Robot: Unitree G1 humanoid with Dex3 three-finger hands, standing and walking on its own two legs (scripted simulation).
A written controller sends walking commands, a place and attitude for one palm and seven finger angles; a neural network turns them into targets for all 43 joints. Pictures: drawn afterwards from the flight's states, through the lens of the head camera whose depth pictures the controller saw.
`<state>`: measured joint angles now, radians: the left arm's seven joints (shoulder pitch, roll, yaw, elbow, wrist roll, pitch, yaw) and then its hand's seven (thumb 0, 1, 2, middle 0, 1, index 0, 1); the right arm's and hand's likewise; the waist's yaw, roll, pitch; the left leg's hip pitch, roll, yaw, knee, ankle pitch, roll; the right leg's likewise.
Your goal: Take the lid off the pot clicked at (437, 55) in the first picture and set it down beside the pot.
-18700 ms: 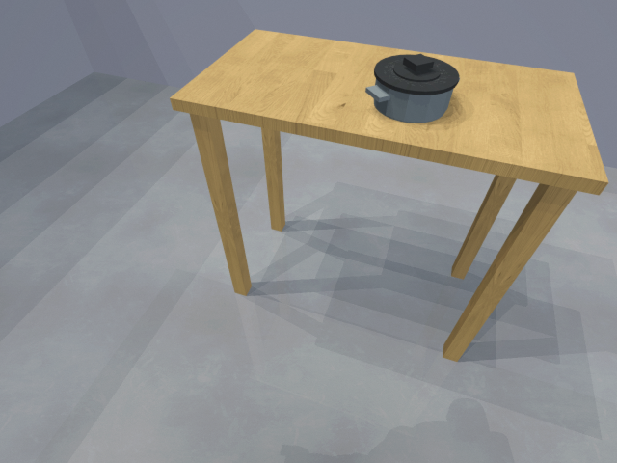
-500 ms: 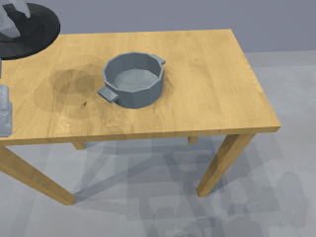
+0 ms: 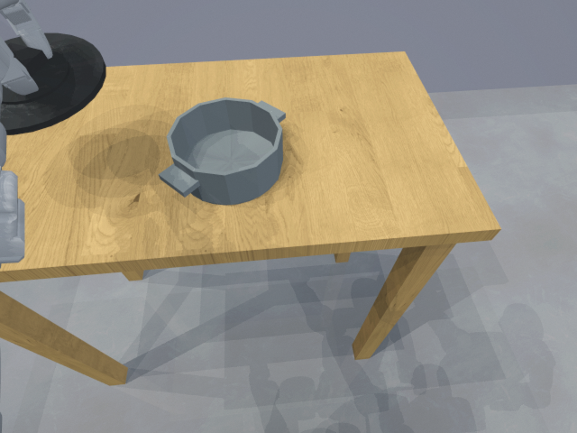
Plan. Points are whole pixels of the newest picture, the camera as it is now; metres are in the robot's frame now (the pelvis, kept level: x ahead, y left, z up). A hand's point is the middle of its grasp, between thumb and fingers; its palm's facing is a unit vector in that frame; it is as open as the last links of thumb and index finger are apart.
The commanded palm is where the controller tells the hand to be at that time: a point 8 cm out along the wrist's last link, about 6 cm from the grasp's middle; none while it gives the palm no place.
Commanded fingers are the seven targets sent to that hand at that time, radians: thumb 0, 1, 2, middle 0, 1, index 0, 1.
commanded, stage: lower the lid onto the table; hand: left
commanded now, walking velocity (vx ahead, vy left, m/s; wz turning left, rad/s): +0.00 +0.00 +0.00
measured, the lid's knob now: (17, 62) +0.52 +0.28 +0.24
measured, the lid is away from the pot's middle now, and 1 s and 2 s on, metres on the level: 0.23 0.23 0.23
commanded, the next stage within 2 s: open the fingers wide in 2.00 s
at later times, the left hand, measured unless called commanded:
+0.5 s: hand (16, 94) +0.48 +0.28 +0.22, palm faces -0.34 -0.18 -0.92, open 8.0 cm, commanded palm +0.49 +0.28 +0.30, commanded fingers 0.00 0.63 0.93 -0.80 -1.07 -0.80 -1.07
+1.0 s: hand (37, 114) +0.49 +0.28 +0.19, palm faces -0.39 -0.17 -0.90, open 8.0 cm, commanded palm +0.49 +0.28 +0.26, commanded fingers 0.00 0.63 0.93 -0.80 -1.07 -0.80 -1.07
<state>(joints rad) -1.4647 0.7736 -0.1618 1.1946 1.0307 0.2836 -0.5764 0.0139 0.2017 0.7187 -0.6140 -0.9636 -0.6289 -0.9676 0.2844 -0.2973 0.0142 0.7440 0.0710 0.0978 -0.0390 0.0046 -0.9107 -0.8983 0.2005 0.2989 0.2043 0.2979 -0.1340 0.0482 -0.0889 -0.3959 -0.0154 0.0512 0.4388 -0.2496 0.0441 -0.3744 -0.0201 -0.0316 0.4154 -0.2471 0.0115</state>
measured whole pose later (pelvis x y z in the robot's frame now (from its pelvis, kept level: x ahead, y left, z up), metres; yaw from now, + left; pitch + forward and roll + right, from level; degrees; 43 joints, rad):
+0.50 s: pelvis -0.01 +0.01 +0.00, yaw +0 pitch +12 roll -1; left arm -1.44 0.75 -0.20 1.26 1.01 0.22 -0.55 0.02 0.20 0.72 -0.61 -0.96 -0.63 -0.97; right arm 0.28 -0.29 0.02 0.76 0.08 0.08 -0.06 0.00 -0.91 -0.90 0.20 0.30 0.21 0.30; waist -0.14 0.03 -0.08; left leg -0.42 -0.02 0.04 0.46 -0.25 0.05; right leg -0.39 -0.03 -0.04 0.42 -0.24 0.02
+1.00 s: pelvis -0.01 +0.01 +0.00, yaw +0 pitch +13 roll -1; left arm -1.37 0.76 -0.16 1.27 1.02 0.16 -0.53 0.01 0.21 0.72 -0.61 -0.96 -0.62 -0.97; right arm 0.31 -0.29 0.00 0.76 0.08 0.11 -0.05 0.00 -0.91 -0.90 0.20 0.30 0.21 0.30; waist -0.16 0.04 -0.08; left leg -0.46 -0.02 0.05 0.49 -0.26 0.06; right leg -0.42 -0.02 -0.03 0.44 -0.24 0.02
